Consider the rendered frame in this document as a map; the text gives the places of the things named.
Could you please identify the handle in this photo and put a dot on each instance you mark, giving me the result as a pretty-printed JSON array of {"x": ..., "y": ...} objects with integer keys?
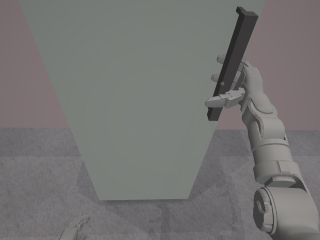
[{"x": 242, "y": 33}]

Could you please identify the robot right hand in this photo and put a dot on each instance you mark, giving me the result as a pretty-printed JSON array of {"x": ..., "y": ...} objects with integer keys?
[{"x": 249, "y": 81}]

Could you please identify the right robot forearm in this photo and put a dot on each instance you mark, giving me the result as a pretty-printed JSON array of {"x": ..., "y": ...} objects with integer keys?
[{"x": 274, "y": 165}]

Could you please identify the robot right upper arm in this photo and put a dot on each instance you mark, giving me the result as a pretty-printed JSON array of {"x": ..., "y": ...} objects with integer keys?
[{"x": 285, "y": 213}]

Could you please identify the robot left hand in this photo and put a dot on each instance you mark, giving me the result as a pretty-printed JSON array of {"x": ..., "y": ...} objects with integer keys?
[{"x": 71, "y": 232}]

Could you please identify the fridge door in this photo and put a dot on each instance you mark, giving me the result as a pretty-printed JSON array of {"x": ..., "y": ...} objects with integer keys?
[{"x": 132, "y": 78}]

